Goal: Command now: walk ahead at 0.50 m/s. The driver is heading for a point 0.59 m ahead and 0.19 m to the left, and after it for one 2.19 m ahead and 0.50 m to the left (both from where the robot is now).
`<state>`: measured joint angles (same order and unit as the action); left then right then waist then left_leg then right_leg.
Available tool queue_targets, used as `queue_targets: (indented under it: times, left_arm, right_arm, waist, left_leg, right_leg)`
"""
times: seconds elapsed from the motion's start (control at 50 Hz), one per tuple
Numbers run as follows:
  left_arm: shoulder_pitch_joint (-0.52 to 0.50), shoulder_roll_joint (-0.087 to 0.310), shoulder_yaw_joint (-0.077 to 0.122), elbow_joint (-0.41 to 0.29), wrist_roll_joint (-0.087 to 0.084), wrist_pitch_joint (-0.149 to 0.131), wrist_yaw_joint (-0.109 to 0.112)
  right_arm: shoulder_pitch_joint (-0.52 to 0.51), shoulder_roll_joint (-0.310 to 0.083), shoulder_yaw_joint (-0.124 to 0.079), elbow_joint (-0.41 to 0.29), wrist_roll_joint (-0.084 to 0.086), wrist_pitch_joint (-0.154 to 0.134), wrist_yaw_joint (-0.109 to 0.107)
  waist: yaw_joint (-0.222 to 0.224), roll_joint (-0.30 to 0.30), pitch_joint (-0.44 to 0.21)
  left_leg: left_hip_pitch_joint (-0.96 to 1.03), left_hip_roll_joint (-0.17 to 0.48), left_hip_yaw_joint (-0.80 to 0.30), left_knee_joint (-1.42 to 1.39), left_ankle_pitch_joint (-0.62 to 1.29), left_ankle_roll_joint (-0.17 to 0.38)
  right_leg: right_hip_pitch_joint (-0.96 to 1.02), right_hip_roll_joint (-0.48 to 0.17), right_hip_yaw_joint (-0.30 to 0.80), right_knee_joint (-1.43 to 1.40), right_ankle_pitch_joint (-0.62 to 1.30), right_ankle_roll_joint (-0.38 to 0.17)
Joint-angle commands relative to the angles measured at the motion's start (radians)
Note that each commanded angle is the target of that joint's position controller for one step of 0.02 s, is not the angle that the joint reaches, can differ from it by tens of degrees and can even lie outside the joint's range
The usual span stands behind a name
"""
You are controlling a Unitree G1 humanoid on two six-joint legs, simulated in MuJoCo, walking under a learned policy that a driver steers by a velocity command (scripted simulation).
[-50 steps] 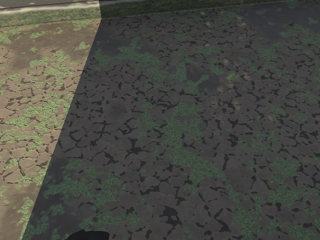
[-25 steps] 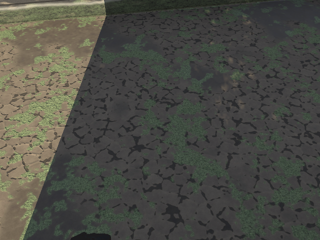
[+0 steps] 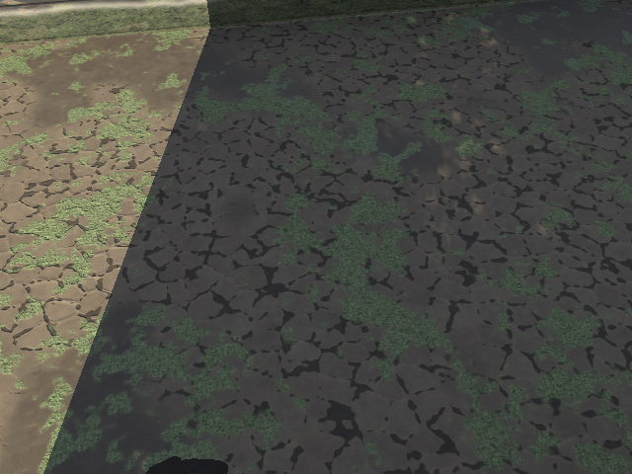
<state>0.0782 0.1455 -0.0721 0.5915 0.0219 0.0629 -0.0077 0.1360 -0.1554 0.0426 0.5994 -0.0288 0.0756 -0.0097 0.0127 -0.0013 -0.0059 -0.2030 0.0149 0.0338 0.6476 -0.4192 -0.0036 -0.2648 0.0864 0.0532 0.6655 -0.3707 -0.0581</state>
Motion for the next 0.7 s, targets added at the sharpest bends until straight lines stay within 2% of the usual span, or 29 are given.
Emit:
queue_targets:
  times: [0.02, 0.04, 0.08, 0.1, 0.14, 0.16, 0.18, 0.2, 0.22, 0.24, 0.26, 0.3, 0.32, 0.34, 0.36, 0.38, 0.4, 0.42, 0.44, 0.46, 0.48, 0.5, 0.54, 0.56, 0.58, 0.62, 0.64, 0.68, 0.7]
  left_arm:
    - [-0.049, 0.065, 0.02, -0.075, -0.009, -0.023, 0.012]
    - [-0.09, 0.068, 0.02, -0.085, -0.014, -0.019, 0.015]
    - [-0.105, 0.066, 0.02, -0.093, -0.014, -0.011, 0.015]
    - [-0.133, 0.059, 0.016, -0.114, -0.003, -0.014, -0.001]
    - [-0.084, 0.056, 0.017, -0.097, 0.009, -0.026, -0.005]
    - [-0.046, 0.064, 0.019, -0.074, -0.009, -0.025, 0.011]
    - [-0.088, 0.067, 0.02, -0.084, -0.014, -0.02, 0.015]
    - [-0.1, 0.066, 0.02, -0.091, -0.014, -0.016, 0.016]
    - [-0.135, 0.058, 0.016, -0.114, -0.003, -0.017, 0.0]
    - [-0.098, 0.053, 0.016, -0.103, 0.005, -0.021, -0.004]
    - [-0.05, 0.062, 0.018, -0.077, -0.008, -0.02, 0.011]
    - [-0.095, 0.065, 0.019, -0.09, -0.013, -0.015, 0.015]
    - [-0.131, 0.058, 0.016, -0.113, -0.001, -0.019, 0.0]
    - [-0.094, 0.054, 0.017, -0.103, 0.006, -0.022, -0.004]
    - [-0.047, 0.063, 0.018, -0.076, -0.008, -0.021, 0.011]
    - [-0.081, 0.067, 0.019, -0.085, -0.013, -0.018, 0.014]
    - [-0.127, 0.058, 0.016, -0.112, -0.001, -0.021, 0.0]
    - [-0.095, 0.052, 0.016, -0.103, 0.006, -0.025, -0.003]
    - [-0.048, 0.062, 0.018, -0.077, -0.009, -0.022, 0.012]
    - [-0.082, 0.066, 0.019, -0.085, -0.014, -0.018, 0.015]
    - [-0.093, 0.064, 0.019, -0.09, -0.013, -0.016, 0.016]
    - [-0.129, 0.056, 0.015, -0.114, -0.002, -0.019, 0.0]
    - [-0.082, 0.054, 0.016, -0.098, 0.007, -0.027, -0.005]
    - [-0.041, 0.061, 0.018, -0.075, -0.009, -0.026, 0.012]
    - [-0.081, 0.065, 0.019, -0.084, -0.014, -0.022, 0.015]
    - [-0.095, 0.063, 0.018, -0.092, -0.014, -0.013, 0.015]
    - [-0.126, 0.056, 0.015, -0.115, -0.003, -0.017, 0.0]
    - [-0.077, 0.053, 0.016, -0.098, 0.009, -0.028, -0.005]
    - [-0.038, 0.061, 0.018, -0.074, -0.009, -0.027, 0.012]
  right_arm:
    - [-0.043, -0.065, -0.022, -0.078, -0.003, -0.023, -0.005]
    - [-0.055, -0.056, -0.016, -0.081, -0.002, -0.025, -0.004]
    - [-0.068, -0.06, -0.016, -0.08, -0.002, -0.026, -0.003]
    - [-0.114, -0.066, -0.015, -0.101, 0.005, -0.014, -0.001]
    - [-0.093, -0.071, -0.021, -0.095, -0.002, -0.012, -0.002]
    - [-0.042, -0.065, -0.022, -0.076, -0.003, -0.024, -0.005]
    - [-0.055, -0.056, -0.016, -0.08, -0.002, -0.026, -0.004]
    - [-0.065, -0.059, -0.016, -0.08, -0.003, -0.026, -0.004]
    - [-0.115, -0.065, -0.015, -0.1, 0.004, -0.015, -0.002]
    - [-0.106, -0.071, -0.02, -0.096, 0.0, -0.011, -0.002]
    - [-0.049, -0.064, -0.02, -0.077, -0.003, -0.021, -0.004]
    - [-0.061, -0.056, -0.014, -0.079, -0.003, -0.026, -0.004]
    - [-0.112, -0.066, -0.015, -0.099, 0.004, -0.016, -0.002]
    - [-0.104, -0.073, -0.02, -0.095, 0.0, -0.013, -0.002]
    - [-0.048, -0.065, -0.02, -0.076, -0.003, -0.023, -0.005]
    - [-0.055, -0.056, -0.015, -0.08, -0.002, -0.025, -0.004]
    - [-0.108, -0.062, -0.014, -0.098, 0.002, -0.016, -0.003]
    - [-0.102, -0.071, -0.02, -0.093, -0.001, -0.013, -0.003]
    - [-0.049, -0.066, -0.022, -0.076, -0.002, -0.023, -0.005]
    - [-0.058, -0.054, -0.015, -0.08, -0.002, -0.024, -0.004]
    - [-0.063, -0.054, -0.013, -0.078, -0.003, -0.025, -0.004]
    - [-0.112, -0.064, -0.014, -0.098, 0.003, -0.015, -0.002]
    - [-0.096, -0.068, -0.019, -0.095, -0.002, -0.011, -0.003]
    - [-0.044, -0.062, -0.02, -0.075, -0.003, -0.023, -0.006]
    - [-0.056, -0.054, -0.015, -0.078, -0.002, -0.025, -0.005]
    - [-0.07, -0.058, -0.015, -0.078, -0.002, -0.025, -0.003]
    - [-0.116, -0.064, -0.013, -0.099, 0.004, -0.015, -0.002]
    - [-0.095, -0.068, -0.019, -0.093, -0.002, -0.012, -0.003]
    - [-0.043, -0.062, -0.02, -0.074, -0.003, -0.024, -0.006]
  waist:
    - [-0.009, 0.0, -0.156]
    - [-0.017, -0.016, -0.089]
    - [-0.012, -0.014, -0.045]
    - [0.011, -0.004, 0.004]
    - [0.017, 0.007, -0.083]
    - [-0.008, -0.001, -0.158]
    - [-0.016, -0.017, -0.089]
    - [-0.013, -0.015, -0.062]
    - [0.01, -0.003, -0.004]
    - [0.019, 0.008, -0.056]
    - [-0.007, -0.004, -0.133]
    - [-0.012, -0.019, -0.062]
    - [0.01, -0.003, -0.006]
    - [0.019, 0.01, -0.057]
    - [-0.006, -0.002, -0.133]
    - [-0.014, -0.017, -0.077]
    - [0.01, -0.005, -0.017]
    - [0.018, 0.01, -0.069]
    - [-0.007, -0.001, -0.136]
    - [-0.015, -0.019, -0.074]
    - [-0.012, -0.019, -0.061]
    - [0.01, -0.003, -0.006]
    - [0.017, 0.006, -0.079]
    - [-0.008, -0.004, -0.156]
    - [-0.016, -0.018, -0.088]
    - [-0.011, -0.015, -0.044]
    - [0.011, -0.004, 0.004]
    - [0.017, 0.007, -0.082]
    - [-0.007, -0.002, -0.156]
  left_leg:
    - [0.111, 0.022, -0.031, -0.059, 0.189, 0.013]
    - [0.076, 0.019, -0.03, -0.074, 0.16, 0.013]
    - [0.056, 0.018, -0.034, -0.079, 0.15, 0.016]
    - [0.02, 0.039, -0.055, -0.065, 0.343, 0.014]
    - [0.064, 0.043, -0.058, -0.047, 0.389, 0.016]
    - [0.113, 0.022, -0.034, -0.059, 0.191, 0.013]
    - [0.077, 0.018, -0.032, -0.074, 0.163, 0.013]
    - [0.063, 0.018, -0.034, -0.079, 0.151, 0.014]
    - [0.022, 0.038, -0.055, -0.065, 0.34, 0.014]
    - [0.05, 0.04, -0.058, -0.052, 0.367, 0.015]
    - [0.102, 0.021, -0.036, -0.059, 0.186, 0.014]
    - [0.064, 0.019, -0.037, -0.079, 0.156, 0.015]
    - [0.024, 0.038, -0.058, -0.066, 0.347, 0.014]
    - [0.051, 0.041, -0.061, -0.052, 0.374, 0.016]
    - [0.103, 0.021, -0.038, -0.06, 0.193, 0.015]
    - [0.073, 0.018, -0.037, -0.073, 0.171, 0.013]
    - [0.028, 0.039, -0.058, -0.065, 0.353, 0.014]
    - [0.055, 0.04, -0.061, -0.051, 0.376, 0.017]
    - [0.103, 0.018, -0.036, -0.058, 0.189, 0.014]
    - [0.071, 0.016, -0.036, -0.072, 0.166, 0.012]
    - [0.063, 0.018, -0.039, -0.078, 0.158, 0.014]
    - [0.024, 0.037, -0.059, -0.064, 0.348, 0.014]
    - [0.062, 0.04, -0.06, -0.045, 0.387, 0.015]
    - [0.111, 0.019, -0.038, -0.058, 0.191, 0.012]
    - [0.076, 0.016, -0.037, -0.072, 0.163, 0.012]
    - [0.056, 0.016, -0.041, -0.077, 0.154, 0.015]
    - [0.02, 0.036, -0.061, -0.064, 0.347, 0.013]
    - [0.062, 0.041, -0.064, -0.046, 0.391, 0.016]
    - [0.111, 0.019, -0.041, -0.058, 0.194, 0.013]
  right_leg:
    - [-0.005, -0.083, 0.095, -0.127, 0.281, -0.02]
    - [-0.027, -0.087, 0.104, -0.138, 0.261, -0.023]
    - [-0.047, -0.09, 0.11, -0.147, 0.244, -0.024]
    - [-0.065, -0.09, 0.061, -0.103, 0.401, -0.02]
    - [-0.031, -0.086, 0.051, -0.087, 0.431, -0.019]
    - [-0.003, -0.084, 0.094, -0.128, 0.28, -0.021]
    - [-0.025, -0.088, 0.103, -0.14, 0.262, -0.024]
    - [-0.036, -0.091, 0.108, -0.145, 0.252, -0.025]
    - [-0.058, -0.093, 0.061, -0.102, 0.41, -0.021]
    - [-0.041, -0.09, 0.054, -0.094, 0.425, -0.019]
    - [-0.016, -0.086, 0.094, -0.131, 0.274, -0.021]
    - [-0.038, -0.09, 0.105, -0.146, 0.245, -0.024]
    - [-0.055, -0.093, 0.06, -0.102, 0.406, -0.022]
    - [-0.039, -0.09, 0.053, -0.093, 0.424, -0.02]
    - [-0.014, -0.087, 0.092, -0.13, 0.275, -0.021]
    - [-0.032, -0.089, 0.098, -0.141, 0.257, -0.023]
    - [-0.051, -0.092, 0.057, -0.099, 0.412, -0.021]
    - [-0.03, -0.092, 0.052, -0.091, 0.432, -0.021]
    - [-0.011, -0.089, 0.092, -0.13, 0.282, -0.022]
    - [-0.035, -0.091, 0.099, -0.142, 0.259, -0.023]
    - [-0.037, -0.092, 0.103, -0.145, 0.249, -0.025]
    - [-0.055, -0.094, 0.057, -0.102, 0.409, -0.022]
    - [-0.032, -0.091, 0.047, -0.088, 0.435, -0.019]
    - [-0.003, -0.089, 0.089, -0.129, 0.282, -0.021]
    - [-0.025, -0.093, 0.098, -0.141, 0.262, -0.025]
    - [-0.046, -0.096, 0.104, -0.149, 0.245, -0.026]
    - [-0.064, -0.095, 0.055, -0.105, 0.401, -0.021]
    - [-0.03, -0.091, 0.046, -0.088, 0.43, -0.019]
    - [-0.002, -0.09, 0.087, -0.129, 0.278, -0.021]
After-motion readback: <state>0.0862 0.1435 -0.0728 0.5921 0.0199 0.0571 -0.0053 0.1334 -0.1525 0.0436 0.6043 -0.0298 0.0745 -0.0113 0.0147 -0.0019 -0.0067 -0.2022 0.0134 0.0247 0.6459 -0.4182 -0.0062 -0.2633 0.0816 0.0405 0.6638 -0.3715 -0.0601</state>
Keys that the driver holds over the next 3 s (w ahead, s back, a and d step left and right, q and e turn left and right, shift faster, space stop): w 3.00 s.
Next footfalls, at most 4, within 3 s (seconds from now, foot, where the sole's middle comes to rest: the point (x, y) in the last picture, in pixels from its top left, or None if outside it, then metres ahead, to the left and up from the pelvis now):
none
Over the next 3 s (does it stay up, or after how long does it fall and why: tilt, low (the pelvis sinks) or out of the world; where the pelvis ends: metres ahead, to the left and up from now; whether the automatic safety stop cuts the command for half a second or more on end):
stays up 0.00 0.00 0.00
